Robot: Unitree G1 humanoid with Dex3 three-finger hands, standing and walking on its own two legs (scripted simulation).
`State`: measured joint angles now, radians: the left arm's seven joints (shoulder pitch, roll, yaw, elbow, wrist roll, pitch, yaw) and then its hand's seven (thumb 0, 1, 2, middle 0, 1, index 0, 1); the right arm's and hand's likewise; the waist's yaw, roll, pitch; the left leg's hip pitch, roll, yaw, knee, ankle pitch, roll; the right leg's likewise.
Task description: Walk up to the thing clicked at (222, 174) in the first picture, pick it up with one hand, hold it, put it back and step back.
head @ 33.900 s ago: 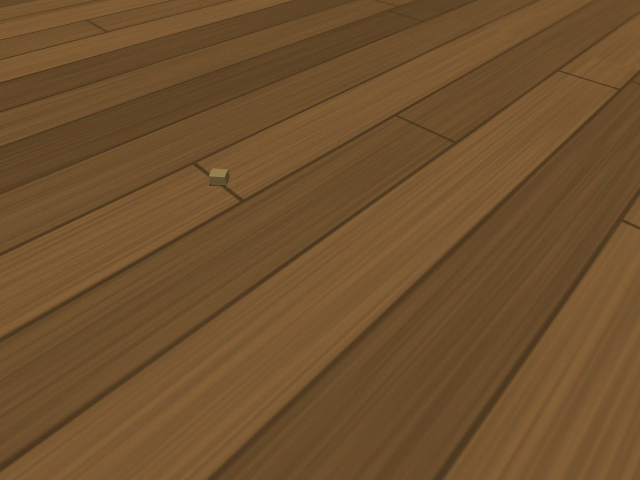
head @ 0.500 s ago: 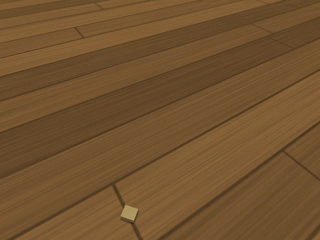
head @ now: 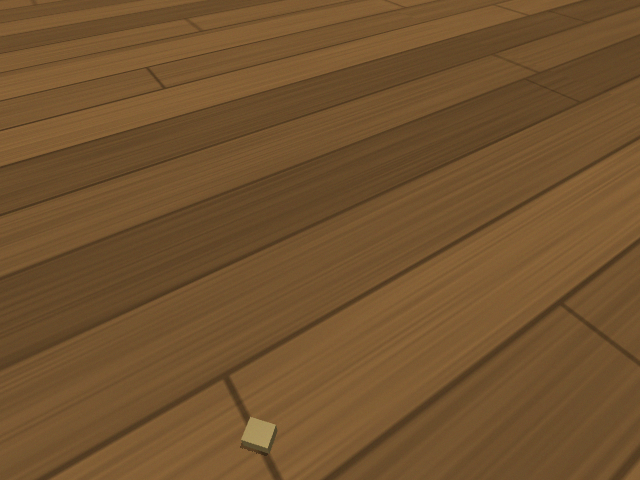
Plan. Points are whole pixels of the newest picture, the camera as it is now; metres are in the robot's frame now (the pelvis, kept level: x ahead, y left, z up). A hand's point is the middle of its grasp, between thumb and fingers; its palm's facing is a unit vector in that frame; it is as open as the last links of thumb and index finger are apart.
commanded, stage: stand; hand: left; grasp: from above
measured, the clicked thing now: (259, 435) +0.43 +0.20 -0.75
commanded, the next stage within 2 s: step back in 1.52 s
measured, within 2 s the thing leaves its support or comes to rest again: neither
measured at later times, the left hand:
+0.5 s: hand out of the picture +0.07 +0.23 -0.16, palm faces +0.00 -0.94 -0.33, open 7.4 cm
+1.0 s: hand out of the picture +0.09 +0.23 -0.16, palm faces -0.02 -0.94 -0.33, open 7.4 cm
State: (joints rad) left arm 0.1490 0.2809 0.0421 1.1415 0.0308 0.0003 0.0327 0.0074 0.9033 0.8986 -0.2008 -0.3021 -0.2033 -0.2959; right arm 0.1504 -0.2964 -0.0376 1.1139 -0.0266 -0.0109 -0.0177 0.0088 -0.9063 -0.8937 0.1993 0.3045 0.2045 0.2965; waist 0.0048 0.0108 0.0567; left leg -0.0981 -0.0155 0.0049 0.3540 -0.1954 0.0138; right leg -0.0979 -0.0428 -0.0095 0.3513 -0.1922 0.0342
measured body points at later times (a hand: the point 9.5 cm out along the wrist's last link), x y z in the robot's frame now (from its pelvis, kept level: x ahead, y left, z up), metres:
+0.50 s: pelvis +0.00 -0.01 +0.00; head +0.01 -0.01 +0.45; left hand +0.07 +0.28 -0.14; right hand +0.06 -0.30 -0.14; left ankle +0.00 +0.11 -0.75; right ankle +0.00 -0.14 -0.75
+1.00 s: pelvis +0.01 -0.01 +0.00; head +0.02 -0.01 +0.45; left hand +0.09 +0.28 -0.13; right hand +0.08 -0.30 -0.14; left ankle +0.00 +0.11 -0.75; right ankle +0.00 -0.14 -0.75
